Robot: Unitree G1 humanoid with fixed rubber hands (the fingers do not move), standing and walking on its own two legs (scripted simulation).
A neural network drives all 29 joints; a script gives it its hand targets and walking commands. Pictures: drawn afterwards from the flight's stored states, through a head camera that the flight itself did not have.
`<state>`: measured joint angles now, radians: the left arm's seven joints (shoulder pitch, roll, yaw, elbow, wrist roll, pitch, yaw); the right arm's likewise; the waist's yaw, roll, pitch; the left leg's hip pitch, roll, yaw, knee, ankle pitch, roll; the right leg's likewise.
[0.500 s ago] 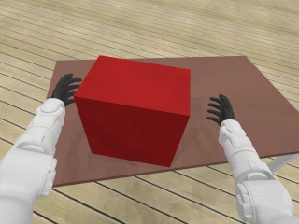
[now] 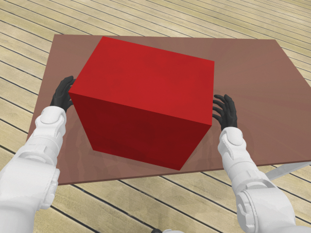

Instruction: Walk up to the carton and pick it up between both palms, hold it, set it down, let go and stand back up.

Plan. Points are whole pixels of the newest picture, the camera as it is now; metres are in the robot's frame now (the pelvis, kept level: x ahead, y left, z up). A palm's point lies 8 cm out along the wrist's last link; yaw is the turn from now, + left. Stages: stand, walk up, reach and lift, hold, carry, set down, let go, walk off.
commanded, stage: reach and lift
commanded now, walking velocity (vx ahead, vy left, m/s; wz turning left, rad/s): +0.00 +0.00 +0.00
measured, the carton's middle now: (145, 111) +0.43 -0.03 +0.02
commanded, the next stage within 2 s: none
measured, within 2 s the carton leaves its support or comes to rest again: leaves its support in 1.72 s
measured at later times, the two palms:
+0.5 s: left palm (69, 110) +0.43 +0.16 +0.05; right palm (215, 133) +0.34 -0.21 +0.03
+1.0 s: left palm (73, 108) +0.44 +0.16 +0.04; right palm (213, 130) +0.35 -0.21 +0.03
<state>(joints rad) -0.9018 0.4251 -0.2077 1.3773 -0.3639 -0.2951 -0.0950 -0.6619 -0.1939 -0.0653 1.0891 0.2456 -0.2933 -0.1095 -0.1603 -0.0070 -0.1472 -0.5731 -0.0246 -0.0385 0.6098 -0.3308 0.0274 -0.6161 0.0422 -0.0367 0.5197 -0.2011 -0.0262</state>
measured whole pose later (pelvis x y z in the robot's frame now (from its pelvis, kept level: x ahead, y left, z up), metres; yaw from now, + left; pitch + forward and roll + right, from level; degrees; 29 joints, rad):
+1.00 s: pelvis -0.01 +0.00 +0.00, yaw +0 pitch +18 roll -1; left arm -0.90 0.33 -0.06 1.38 -0.19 -0.31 -0.05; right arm -0.66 -0.06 -0.10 1.08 0.14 -0.27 -0.20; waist -0.17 -0.01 -0.17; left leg -0.61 -0.03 -0.04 0.61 -0.31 0.03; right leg -0.66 0.03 -0.04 0.53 -0.18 -0.03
